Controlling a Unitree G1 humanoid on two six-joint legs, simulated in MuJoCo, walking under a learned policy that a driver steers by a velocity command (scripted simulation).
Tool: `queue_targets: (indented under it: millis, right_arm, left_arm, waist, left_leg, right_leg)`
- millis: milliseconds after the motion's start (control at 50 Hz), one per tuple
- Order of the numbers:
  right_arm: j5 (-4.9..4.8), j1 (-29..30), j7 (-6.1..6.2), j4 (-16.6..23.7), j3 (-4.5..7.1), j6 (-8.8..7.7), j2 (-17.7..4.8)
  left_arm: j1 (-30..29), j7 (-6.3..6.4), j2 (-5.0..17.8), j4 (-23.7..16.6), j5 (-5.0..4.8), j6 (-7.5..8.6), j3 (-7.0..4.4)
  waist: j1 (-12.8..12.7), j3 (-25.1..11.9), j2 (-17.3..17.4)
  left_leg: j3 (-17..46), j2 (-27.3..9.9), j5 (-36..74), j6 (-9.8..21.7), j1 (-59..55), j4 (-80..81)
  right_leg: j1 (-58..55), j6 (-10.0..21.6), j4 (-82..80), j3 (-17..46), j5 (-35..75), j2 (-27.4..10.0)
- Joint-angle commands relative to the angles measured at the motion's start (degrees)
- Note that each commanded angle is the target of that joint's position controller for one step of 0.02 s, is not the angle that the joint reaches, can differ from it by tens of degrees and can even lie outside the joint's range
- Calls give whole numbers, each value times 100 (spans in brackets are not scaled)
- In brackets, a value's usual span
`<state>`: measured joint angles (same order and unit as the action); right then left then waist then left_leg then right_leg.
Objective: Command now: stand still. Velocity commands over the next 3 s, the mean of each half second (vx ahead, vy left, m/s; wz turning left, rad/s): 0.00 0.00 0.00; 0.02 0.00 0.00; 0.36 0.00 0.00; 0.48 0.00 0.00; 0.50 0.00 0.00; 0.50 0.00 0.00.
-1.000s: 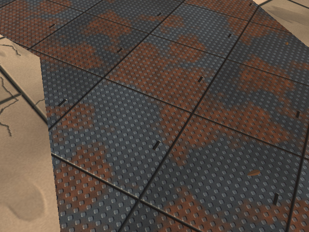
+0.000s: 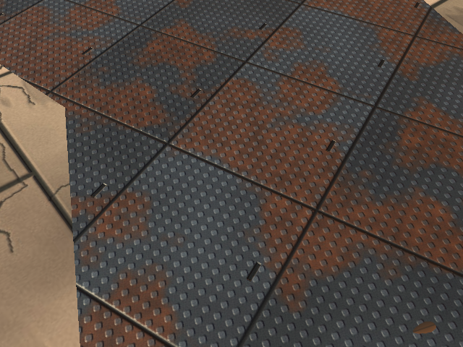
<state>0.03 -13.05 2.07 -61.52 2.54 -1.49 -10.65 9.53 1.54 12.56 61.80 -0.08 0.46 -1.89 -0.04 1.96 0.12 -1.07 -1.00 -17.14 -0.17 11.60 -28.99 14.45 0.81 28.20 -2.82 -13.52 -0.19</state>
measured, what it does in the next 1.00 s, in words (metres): stands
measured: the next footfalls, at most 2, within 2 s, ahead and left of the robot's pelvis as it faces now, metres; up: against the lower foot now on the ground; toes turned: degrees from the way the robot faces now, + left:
right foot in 1.60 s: +0.43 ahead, -0.10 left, +0.00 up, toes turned -3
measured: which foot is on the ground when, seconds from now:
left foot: down 0.00-1.00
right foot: down 0.00-1.00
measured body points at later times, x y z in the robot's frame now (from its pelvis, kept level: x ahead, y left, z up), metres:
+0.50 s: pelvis +0.01 +0.00 +0.00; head +0.02 +0.00 +0.45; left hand +0.06 +0.25 -0.15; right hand +0.03 -0.24 -0.15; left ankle -0.02 +0.12 -0.74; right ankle +0.02 -0.11 -0.74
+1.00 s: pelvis +0.01 +0.00 +0.00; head +0.01 +0.00 +0.45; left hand +0.03 +0.24 -0.16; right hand +0.00 -0.24 -0.16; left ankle -0.02 +0.12 -0.73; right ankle +0.01 -0.11 -0.73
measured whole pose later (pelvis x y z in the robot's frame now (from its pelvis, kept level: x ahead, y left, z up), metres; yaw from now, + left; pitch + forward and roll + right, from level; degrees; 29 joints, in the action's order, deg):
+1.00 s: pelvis +0.01 +0.00 +0.00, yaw +0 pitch -1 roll +0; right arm -0.6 -17.7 2.9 -63.8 1.9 -0.8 -9.8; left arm 13.3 2.4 10.5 64.9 -0.9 0.0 -2.3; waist -0.2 0.7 0.3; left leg -1.2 -0.9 -22.6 1.1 11.4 -31.8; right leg 14.7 1.9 31.8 -2.4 -19.2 -0.1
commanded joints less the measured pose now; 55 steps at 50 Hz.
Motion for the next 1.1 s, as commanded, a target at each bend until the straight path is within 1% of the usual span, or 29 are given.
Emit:
queue_targets:
  millis: [20, 180, 400, 640, 900, 920, 940, 960, 980, 1000, 1020, 1040, 1060, 1080, 1100]
  right_arm:
    - [-3, -252, 17, 120, 101, -10, -627]
    - [3, -224, 31, 67, 90, 46, -573]
    - [11, -233, 61, -11, 71, 71, -542]
    - [13, -408, 76, -97, 27, 66, -475]
    - [6, -626, 79, -143, -14, 52, -397]
    - [-2, -755, 83, -205, -20, 60, -356]
    - [-43, -787, 97, -209, 7, 71, -412]
    - [-69, -741, 113, -151, 33, 68, -479]
    - [-84, -698, 120, -76, 37, 34, -474]
    - [-104, -665, 110, -14, 29, -35, -416]
    - [-117, -598, 82, 51, 20, -123, -345]
    - [-117, -504, 44, 124, 10, -204, -254]
    - [-127, -440, -5, 188, -7, -265, -137]
    - [-134, -384, -54, 233, 0, -303, -137]
    - [-151, -453, -87, 235, 22, -331, -174]
  left_arm:
    - [96, 28, 522, -131, -11, 10, -84]
    - [41, 60, 542, -45, -16, -38, -105]
    - [21, 73, 481, 66, -7, -48, -118]
    - [171, 81, 401, 160, -3, -42, -101]
    - [366, 86, 327, 188, -8, -29, -72]
    - [481, 90, 295, 243, -11, -36, -67]
    - [533, 103, 388, 253, -57, -50, -108]
    - [569, 115, 482, 233, -98, -49, -148]
    - [579, 117, 516, 189, -118, -15, -166]
    - [663, 103, 527, 164, -144, 50, -179]
    - [855, 78, 571, 176, -167, 130, -205]
    - [1090, 49, 671, 214, -176, 197, -247]
    - [1279, 29, 796, 247, -173, 242, -294]
    - [1289, 22, 844, 222, -151, 276, -314]
    - [1054, 19, 832, 110, -126, 307, -306]
  waist:
    - [-6, -337, -5]
    - [-11, -202, 33]
    - [-12, -68, 29]
    - [-16, 47, 0]
    - [-17, 96, 1]
    - [-16, -39, -13]
    - [-25, 43, -32]
    - [-42, 234, -54]
    - [-51, 477, -123]
    - [-84, 628, -218]
    - [-159, 662, -350]
    - [-226, 586, -560]
    - [-240, 458, -858]
    - [-208, 412, -934]
    - [-58, 413, -867]
  left_leg:
    - [206, -236, 1656, 187, 79, 404]
    - [147, -184, 1553, 163, 42, 461]
    - [102, -145, 1079, 133, 84, 576]
    - [75, -118, 695, 118, 193, 651]
    - [64, -105, 587, 115, 268, 671]
    - [-10, -36, 12, 140, 226, 655]
    - [-88, 63, -871, 223, 361, 525]
    - [-75, 78, -1722, 325, 613, 417]
    - [-11, 35, -2211, 416, 906, 332]
    - [47, -18, -2250, 471, 1165, 175]
    - [43, -40, -2010, 486, 1415, -91]
    - [-93, 0, -1616, 474, 1648, -504]
    - [-268, 91, -1132, 475, 1727, -1016]
    - [-199, 37, -904, 551, 1549, -1391]
    - [-109, -39, -957, 651, 1339, -1507]
  right_leg:
    - [-495, 218, -205, 241, 1487, -246]
    - [-520, 191, -225, 261, 1454, -262]
    - [-476, 163, -342, 265, 1076, -252]
    - [-376, 153, -440, 276, 690, -237]
    - [-310, 161, -472, 289, 563, -228]
    - [-356, 184, -485, 239, -89, -170]
    - [-241, 261, -429, 202, -1177, -92]
    - [5, 368, -444, 283, -2220, -120]
    - [232, 483, -545, 499, -2869, -263]
    - [265, 609, -660, 809, -3130, -464]
    - [114, 762, -811, 1220, -3210, -734]
    - [-146, 956, -1062, 1770, -3324, -1098]
    - [-321, 1198, -1419, 2457, -3480, -1531]
    - [-96, 1378, -1679, 2969, -3494, -1840]
    - [188, 1376, -1755, 3012, -3365, -1910]
Over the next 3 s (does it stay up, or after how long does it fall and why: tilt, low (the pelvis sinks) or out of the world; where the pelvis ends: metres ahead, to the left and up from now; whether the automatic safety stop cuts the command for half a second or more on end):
stays up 1.04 -0.01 0.01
